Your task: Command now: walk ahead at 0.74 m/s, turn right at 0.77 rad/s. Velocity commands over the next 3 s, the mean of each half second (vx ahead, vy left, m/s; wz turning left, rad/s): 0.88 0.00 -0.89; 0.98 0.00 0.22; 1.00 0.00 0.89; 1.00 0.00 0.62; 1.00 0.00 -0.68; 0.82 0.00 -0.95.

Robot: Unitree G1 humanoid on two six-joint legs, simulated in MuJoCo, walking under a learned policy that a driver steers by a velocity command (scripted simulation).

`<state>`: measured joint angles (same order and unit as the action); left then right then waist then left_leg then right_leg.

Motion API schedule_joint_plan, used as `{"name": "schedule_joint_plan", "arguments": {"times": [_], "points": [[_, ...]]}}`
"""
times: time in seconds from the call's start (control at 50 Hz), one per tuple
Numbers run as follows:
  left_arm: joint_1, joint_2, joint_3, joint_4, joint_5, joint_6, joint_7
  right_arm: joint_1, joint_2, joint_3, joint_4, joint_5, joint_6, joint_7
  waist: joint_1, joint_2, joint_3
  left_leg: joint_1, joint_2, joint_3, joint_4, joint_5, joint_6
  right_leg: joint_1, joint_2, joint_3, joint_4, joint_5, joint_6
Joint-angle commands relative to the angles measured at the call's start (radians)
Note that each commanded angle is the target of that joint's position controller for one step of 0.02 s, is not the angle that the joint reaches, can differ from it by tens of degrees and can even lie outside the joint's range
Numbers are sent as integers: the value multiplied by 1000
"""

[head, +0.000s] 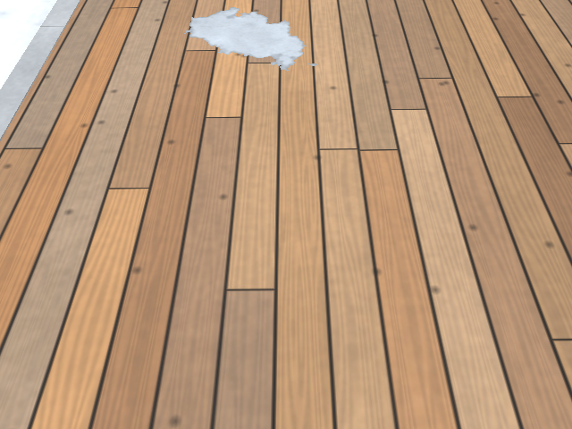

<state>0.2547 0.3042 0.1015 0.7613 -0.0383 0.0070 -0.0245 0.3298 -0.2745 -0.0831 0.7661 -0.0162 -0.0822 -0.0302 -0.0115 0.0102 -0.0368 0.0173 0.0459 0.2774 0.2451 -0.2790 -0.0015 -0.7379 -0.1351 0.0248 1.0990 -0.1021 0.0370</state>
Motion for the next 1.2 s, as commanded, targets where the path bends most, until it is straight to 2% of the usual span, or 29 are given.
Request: {"name": "schedule_joint_plan", "arguments": {"times": [0.02, 0.12, 0.16, 0.2, 0.22, 0.24, 0.26, 0.28, 0.3, 0.34, 0.38, 0.46, 0.54, 0.6, 0.66, 0.7, 0.72, 0.74, 0.76, 0.78, 0.82, 0.9, 0.98, 1.08, 1.12, 1.14, 1.16, 1.18, 1.2], "points": [[-137, 22, -14, -113, -4, -19, -14, -51, -142, -38, -57, 0, -17, 6, -17, 50, 163, 17, 303, -130, -188, -133, 141, -207, -47, -13, -46, 51, -21], [-197, 21, -35, -152, -14, -24, -40, -40, -181, -51, -27, 16, 0, 29, -20, 37, 225, 100, 297, 19, -180, 4, 115, -150, -58, -89, -199, 16, -102], [-156, 51, -29, -151, -19, -22, -39, -75, -216, -59, -32, 28, 14, 42, 19, 56, 197, 84, 269, 86, -88, 361, 100, 24, 1, -179, -249, -58, -147], [34, 131, 11, -123, -35, -9, -24, -101, -271, -69, -35, 54, 27, 52, 142, 126, 64, 56, 268, 102, 216, 951, 91, 338, 129, -268, -213, -184, -196], [236, 209, 55, -77, -40, -6, -15, -132, -276, -66, -46, 68, 29, 56, 263, 110, -50, -70, 239, 103, 509, 1047, 66, 665, 201, -269, -290, -153, -245], [405, 296, 94, 0, -36, 9, -1, -137, -171, -29, -63, 41, 13, 47, 300, -48, -57, -399, 163, 39, 920, 477, 3, 965, 195, -100, -334, -177, -273], [275, 398, 94, -36, -20, 0, -3, -52, 8, 19, -142, 25, -33, 42, 87, -400, -110, -790, -62, -127, 1328, -319, -49, 1106, -14, 559, -631, -549, -451], [254, 303, 55, -105, -1, -44, -27, -158, -105, 16, -193, 48, -82, 32, 135, -200, -260, -864, -66, -399, 1370, -270, -20, 1109, -137, 903, -867, -789, -468], [256, 233, 40, -91, 9, -71, -36, -289, -164, 3, -226, 86, -101, 24, 152, -89, -109, -928, -39, -394, 1311, -155, 12, 1016, -152, 860, -932, -717, -404], [162, 162, 14, -93, 21, -94, -34, -243, -121, 14, -189, 38, -105, 10, 47, 22, 2, -816, 50, -414, 1152, -39, 39, 733, -94, 656, -856, -513, -362], [70, 128, 0, -143, 32, -98, -20, -163, -127, 5, -167, 21, -74, 23, -22, -34, 37, -705, 72, -431, 1045, 36, 20, 558, -5, 512, -858, -440, -362], [125, 107, -14, -127, 8, -98, 27, -332, -102, 14, -210, -4, -46, 30, 23, -23, 141, -672, 27, -342, 709, 196, -53, 441, 84, 316, -904, -94, -332], [197, 81, -24, -74, 10, -82, 50, -474, -20, 44, -239, 10, -64, 63, 113, -99, 130, -545, -37, -250, 342, 503, -62, 442, 111, 197, -915, -3, -263], [240, 90, -24, -23, 9, -89, 48, -530, -50, 32, -259, 36, -74, 79, 149, -137, 157, -588, -32, -252, 217, 565, -10, 623, 36, 195, -925, 73, -248], [219, 135, -15, 0, 40, -82, 52, -443, -116, 2, -247, 53, -77, 85, 76, -178, 79, -577, -90, -184, 212, 408, 66, 880, -21, 141, -805, 649, -202], [144, 178, -5, -8, 91, -69, 51, -150, -193, -33, -184, 77, -54, 72, -92, -229, -90, -322, -145, -145, 312, 268, 119, 922, -33, 86, -480, 1167, -189], [42, 179, -10, -34, 99, -63, 53, 114, -205, -36, -120, 74, -32, 63, -233, -169, -181, -5, -82, -220, 330, 281, 148, 727, -17, 42, -162, 1147, -166], [154, 33, -42, -69, 100, -71, 46, 223, -249, -38, -89, 41, -27, 65, -131, 209, -320, 412, 99, -672, 383, -47, 299, 278, 146, 57, 340, 229, -82], [226, 27, -71, -71, 32, -104, 24, 244, -204, -35, -59, 38, -43, 82, -100, 414, -393, 556, 235, -1200, 83, -393, 411, 31, 254, 138, 482, -349, -54], [97, 100, -63, -99, -4, -135, 13, 171, -128, -24, -78, 23, -39, 68, -125, 253, -228, 471, 217, -1173, 30, -465, 357, -74, 182, 182, 463, -281, -93], [-130, 90, -74, -158, 30, -174, 5, 106, -102, -9, -81, 12, -38, 78, -77, -77, -20, 110, 130, -957, -14, -168, 299, 10, 135, 148, 275, -222, -133], [-94, 55, -78, -165, 61, -167, 13, 38, -84, 4, -83, 43, -36, 65, 47, -24, 91, -163, 33, -791, -69, 49, 333, 79, 82, 123, 17, -197, -70], [-329, -2, -102, -260, 71, -174, 7, 64, -115, -6, -66, 58, -26, 29, -28, 3, 188, -462, -50, -656, -111, 110, 269, 267, 127, 31, -409, 117, -5], [-389, 64, -53, -294, 18, -174, 20, 164, -111, -13, -15, 77, -10, 21, -65, 68, 120, -323, -22, -724, -1, 104, 182, 471, 165, 82, -622, 255, 10], [-283, 123, -15, -283, 9, -181, 29, 157, -126, -21, -10, 67, 7, 21, 16, 89, 31, -199, -29, -714, 215, 437, 138, 576, 182, 60, -643, 116, -21], [-92, 148, 3, -258, 2, -178, 37, 110, -141, -22, -33, 43, 16, 26, 127, 109, -106, -235, -42, -681, 438, 536, 103, 781, 122, 81, -576, 55, -57], [184, 202, 18, -221, 4, -160, 52, 79, -69, 3, -76, 0, 18, 29, 229, 30, -308, -410, -80, -616, 785, 370, 85, 1108, -55, 246, -484, -167, -110], [210, 282, 24, -169, 34, -154, 24, 290, 67, 54, -112, 69, 5, 37, 84, -494, -508, -730, -157, -523, 1139, -289, 48, 1392, -339, 879, -698, -532, -304], [185, 167, 14, -184, 30, -143, 20, 223, -31, 47, -87, 101, 15, 18, 128, -399, -379, -867, -47, -479, 1236, -202, 52, 1302, -292, 939, -788, -791, -267]]}}
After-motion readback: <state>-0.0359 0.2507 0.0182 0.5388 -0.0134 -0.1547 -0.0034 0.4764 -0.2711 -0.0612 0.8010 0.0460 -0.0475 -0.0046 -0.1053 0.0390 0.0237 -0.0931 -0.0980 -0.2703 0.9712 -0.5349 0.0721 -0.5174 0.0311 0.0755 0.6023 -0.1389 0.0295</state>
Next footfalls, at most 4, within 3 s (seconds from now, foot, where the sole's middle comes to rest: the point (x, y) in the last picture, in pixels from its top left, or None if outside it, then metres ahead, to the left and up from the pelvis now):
0.24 right None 0.28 -0.20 -0.78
0.72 left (411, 338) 0.78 -0.29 -0.78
1.16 right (509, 242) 1.09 -0.64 -0.78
1.60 left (398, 155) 1.50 -0.37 -0.78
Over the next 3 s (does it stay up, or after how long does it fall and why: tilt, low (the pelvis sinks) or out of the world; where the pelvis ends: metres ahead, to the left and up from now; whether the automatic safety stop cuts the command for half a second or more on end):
stays up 2.55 -0.28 -0.05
